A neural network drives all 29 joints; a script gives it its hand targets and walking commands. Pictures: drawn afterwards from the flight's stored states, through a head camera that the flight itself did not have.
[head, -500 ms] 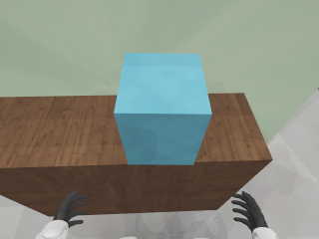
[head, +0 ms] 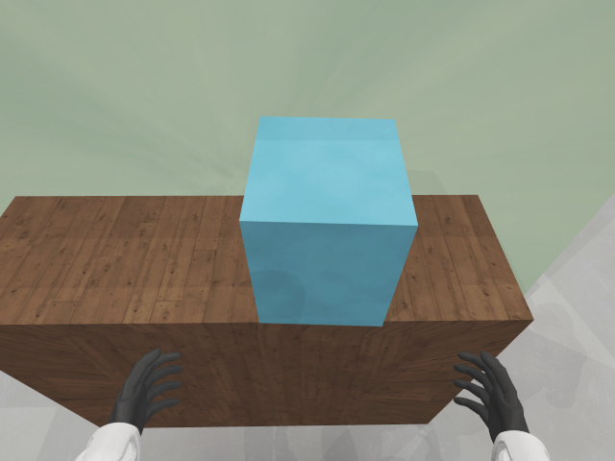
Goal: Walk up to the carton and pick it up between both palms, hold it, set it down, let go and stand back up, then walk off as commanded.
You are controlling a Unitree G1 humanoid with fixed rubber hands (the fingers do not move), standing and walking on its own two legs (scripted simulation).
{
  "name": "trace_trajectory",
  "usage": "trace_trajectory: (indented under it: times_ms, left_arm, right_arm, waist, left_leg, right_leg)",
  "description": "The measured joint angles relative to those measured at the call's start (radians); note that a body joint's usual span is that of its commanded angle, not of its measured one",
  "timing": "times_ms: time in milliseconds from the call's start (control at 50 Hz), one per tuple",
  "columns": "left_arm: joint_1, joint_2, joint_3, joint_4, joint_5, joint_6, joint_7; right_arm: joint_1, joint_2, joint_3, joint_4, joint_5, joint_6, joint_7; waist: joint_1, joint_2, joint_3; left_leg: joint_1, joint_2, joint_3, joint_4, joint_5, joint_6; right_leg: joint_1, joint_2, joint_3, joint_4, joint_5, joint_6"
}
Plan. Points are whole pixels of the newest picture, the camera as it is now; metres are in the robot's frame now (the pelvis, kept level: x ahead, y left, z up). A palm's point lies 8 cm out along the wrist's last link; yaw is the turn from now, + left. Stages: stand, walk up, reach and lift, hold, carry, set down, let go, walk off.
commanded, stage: reach and lift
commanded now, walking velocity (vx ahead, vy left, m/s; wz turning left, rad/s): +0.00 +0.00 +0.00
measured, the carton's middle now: (323, 225) +0.42 +0.02 +0.04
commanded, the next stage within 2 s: none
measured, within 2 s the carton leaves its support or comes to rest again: neither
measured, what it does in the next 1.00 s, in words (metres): stands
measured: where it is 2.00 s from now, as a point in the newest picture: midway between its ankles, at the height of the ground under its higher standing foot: outside the picture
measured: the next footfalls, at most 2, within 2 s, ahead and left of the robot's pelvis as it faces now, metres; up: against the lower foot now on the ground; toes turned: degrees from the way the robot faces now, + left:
none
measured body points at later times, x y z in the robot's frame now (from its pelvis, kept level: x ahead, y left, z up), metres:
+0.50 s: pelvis +0.02 +0.00 +0.00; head +0.01 +0.01 +0.45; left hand +0.20 +0.23 +0.03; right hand +0.21 -0.18 +0.04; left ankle +0.02 +0.12 -0.75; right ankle +0.02 -0.13 -0.75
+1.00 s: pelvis +0.03 +0.00 +0.00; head +0.04 +0.00 +0.45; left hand +0.28 +0.22 +0.08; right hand +0.28 -0.19 +0.07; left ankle +0.02 +0.12 -0.75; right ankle +0.02 -0.13 -0.75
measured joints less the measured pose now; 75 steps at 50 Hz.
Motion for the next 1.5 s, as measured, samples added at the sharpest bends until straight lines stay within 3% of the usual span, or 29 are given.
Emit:
trace_trajectory:
  times_ms: [580,800,1120,1360,1500]
  left_arm:
    - [0.038,0.029,-0.027,-0.209,-0.077,-0.128,-0.041]
    - [-0.068,0.018,-0.011,-0.255,-0.097,-0.011,-0.031]
    - [-0.280,-0.007,0.082,-0.244,-0.082,0.180,-0.059]
    - [-0.504,0.023,0.114,-0.178,-0.079,0.311,-0.038]
    - [-0.676,0.045,0.125,-0.046,-0.072,0.373,-0.031]
  right_arm:
    - [0.069,0.032,0.090,-0.244,0.101,-0.055,-0.103]
    - [-0.068,-0.022,0.056,-0.254,0.126,0.023,-0.124]
    - [-0.256,-0.079,0.061,-0.259,0.199,0.144,-0.167]
    - [-0.488,-0.106,0.033,-0.157,0.248,0.214,-0.176]
    - [-0.660,-0.121,0.022,-0.019,0.255,0.255,-0.181]
  waist:
    - [0.020,0.001,-0.024]
    - [0.007,0.014,-0.020]
    - [-0.011,0.017,-0.004]
    - [-0.025,0.002,-0.005]
    - [-0.046,-0.005,-0.016]
  left_leg:
    - [0.014,0.006,-0.028,0.000,-0.031,-0.010]
    - [0.018,0.008,-0.019,-0.008,-0.036,-0.011]
    - [0.022,0.008,-0.014,-0.021,-0.031,-0.013]
    - [-0.017,0.007,-0.011,-0.012,-0.016,-0.008]
    - [-0.045,0.004,-0.016,-0.010,-0.002,-0.005]
  right_leg:
    - [0.041,0.013,-0.010,-0.041,-0.017,-0.007]
    - [0.035,0.016,0.005,-0.038,-0.022,-0.007]
    - [0.030,0.019,0.017,-0.040,-0.020,-0.007]
    - [-0.011,0.020,0.026,-0.035,0.000,-0.004]
    - [-0.037,0.017,0.025,-0.031,0.012,-0.002]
